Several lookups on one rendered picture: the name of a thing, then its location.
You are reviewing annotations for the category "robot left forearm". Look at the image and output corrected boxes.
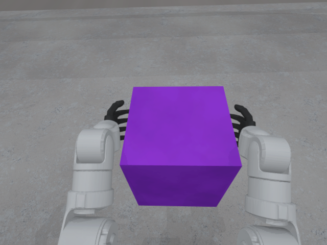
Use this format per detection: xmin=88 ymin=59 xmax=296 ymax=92
xmin=58 ymin=120 xmax=121 ymax=245

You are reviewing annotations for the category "carton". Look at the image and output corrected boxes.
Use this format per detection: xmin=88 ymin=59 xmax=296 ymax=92
xmin=120 ymin=86 xmax=242 ymax=207

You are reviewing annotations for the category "robot left hand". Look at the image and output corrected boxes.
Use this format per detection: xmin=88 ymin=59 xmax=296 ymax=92
xmin=104 ymin=100 xmax=129 ymax=140

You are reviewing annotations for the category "robot left upper arm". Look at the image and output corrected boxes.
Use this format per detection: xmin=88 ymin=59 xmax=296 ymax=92
xmin=59 ymin=216 xmax=119 ymax=245

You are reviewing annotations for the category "robot right forearm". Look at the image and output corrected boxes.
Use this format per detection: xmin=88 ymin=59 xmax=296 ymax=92
xmin=238 ymin=126 xmax=301 ymax=245

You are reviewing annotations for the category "robot right upper arm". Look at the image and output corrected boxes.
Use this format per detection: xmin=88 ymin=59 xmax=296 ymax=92
xmin=237 ymin=225 xmax=299 ymax=245

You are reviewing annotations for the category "robot right hand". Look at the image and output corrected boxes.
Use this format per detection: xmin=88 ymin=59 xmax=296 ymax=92
xmin=230 ymin=104 xmax=256 ymax=146

